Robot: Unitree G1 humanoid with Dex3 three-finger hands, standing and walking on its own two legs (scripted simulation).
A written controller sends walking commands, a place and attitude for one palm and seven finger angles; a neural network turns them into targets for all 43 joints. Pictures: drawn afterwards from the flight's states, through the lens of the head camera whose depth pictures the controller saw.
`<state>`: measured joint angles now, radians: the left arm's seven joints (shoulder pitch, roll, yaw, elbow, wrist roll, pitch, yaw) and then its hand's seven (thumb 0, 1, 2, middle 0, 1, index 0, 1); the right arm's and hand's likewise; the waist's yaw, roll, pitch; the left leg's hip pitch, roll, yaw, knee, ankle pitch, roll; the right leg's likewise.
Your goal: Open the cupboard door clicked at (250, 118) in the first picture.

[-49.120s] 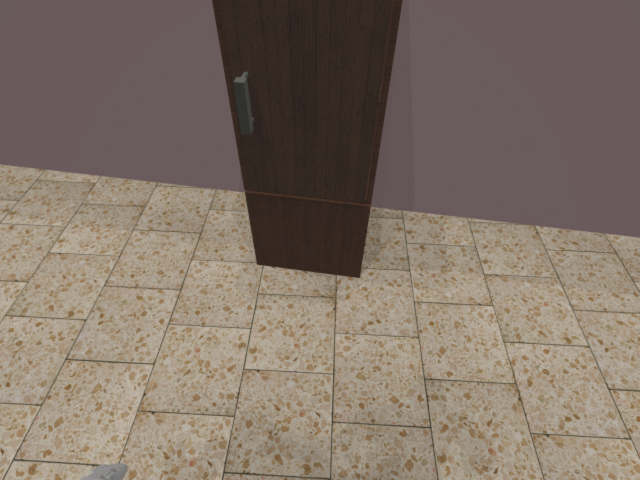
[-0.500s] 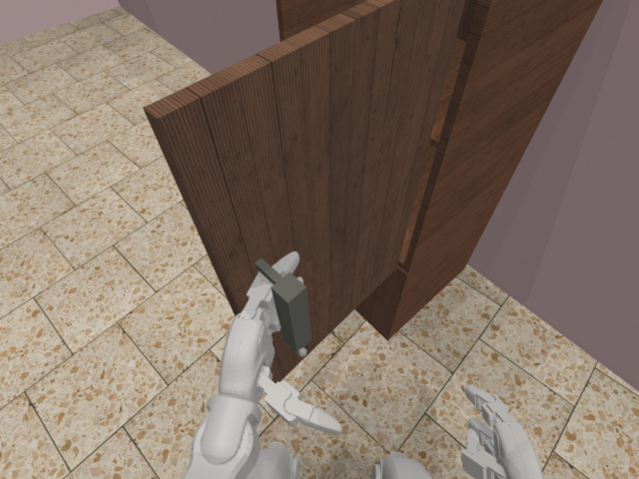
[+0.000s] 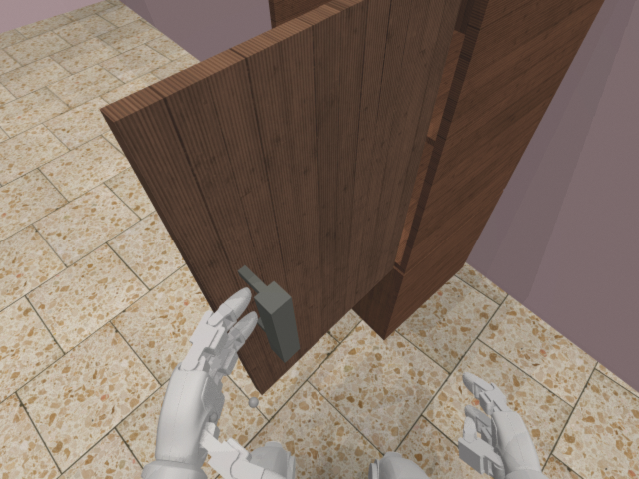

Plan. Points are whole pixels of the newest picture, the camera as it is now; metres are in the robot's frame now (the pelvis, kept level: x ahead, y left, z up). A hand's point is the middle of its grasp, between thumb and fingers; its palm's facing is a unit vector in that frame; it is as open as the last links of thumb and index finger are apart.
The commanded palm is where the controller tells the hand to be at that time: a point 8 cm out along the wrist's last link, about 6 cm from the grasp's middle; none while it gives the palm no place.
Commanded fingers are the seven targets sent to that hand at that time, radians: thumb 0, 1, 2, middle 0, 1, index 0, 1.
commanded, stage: slide the hand sideways off the handle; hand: left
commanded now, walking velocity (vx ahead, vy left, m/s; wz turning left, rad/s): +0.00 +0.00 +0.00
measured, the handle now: (267, 314) +0.30 +0.08 +0.06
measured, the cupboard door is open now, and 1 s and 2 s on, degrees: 94 93 93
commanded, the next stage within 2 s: draw the hand back to the body in 0.40 s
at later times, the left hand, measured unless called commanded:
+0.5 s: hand (199, 445) +0.16 +0.13 +0.06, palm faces -0.03 -1.00 +0.00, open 16.3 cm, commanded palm +0.13 +0.18 +0.07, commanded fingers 0.00 -0.50 0.30 -0.15 -0.30 -0.15 -0.30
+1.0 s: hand (117, 424) +0.16 +0.17 +0.14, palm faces -0.01 -1.00 -0.06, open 16.2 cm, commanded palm +0.13 +0.24 +0.15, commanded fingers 0.00 -0.29 0.39 -0.16 -0.30 -0.16 -0.30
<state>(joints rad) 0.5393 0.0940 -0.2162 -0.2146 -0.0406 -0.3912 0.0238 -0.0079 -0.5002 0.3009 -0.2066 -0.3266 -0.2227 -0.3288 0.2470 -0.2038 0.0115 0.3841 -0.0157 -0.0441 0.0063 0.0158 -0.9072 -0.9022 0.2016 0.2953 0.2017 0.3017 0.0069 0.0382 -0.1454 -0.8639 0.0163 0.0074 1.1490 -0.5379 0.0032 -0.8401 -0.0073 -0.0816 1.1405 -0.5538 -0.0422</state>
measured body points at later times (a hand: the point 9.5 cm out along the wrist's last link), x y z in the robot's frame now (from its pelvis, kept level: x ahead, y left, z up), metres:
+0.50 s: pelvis -0.01 -0.01 -0.01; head +0.04 -0.02 +0.43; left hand +0.15 +0.18 +0.07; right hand +0.19 -0.23 -0.08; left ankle +0.01 +0.12 -0.65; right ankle +0.00 -0.10 -0.65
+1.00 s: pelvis +0.00 +0.02 +0.03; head +0.01 +0.01 +0.48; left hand +0.16 +0.23 +0.14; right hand +0.19 -0.20 -0.03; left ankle +0.01 +0.12 -0.65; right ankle +0.00 -0.09 -0.65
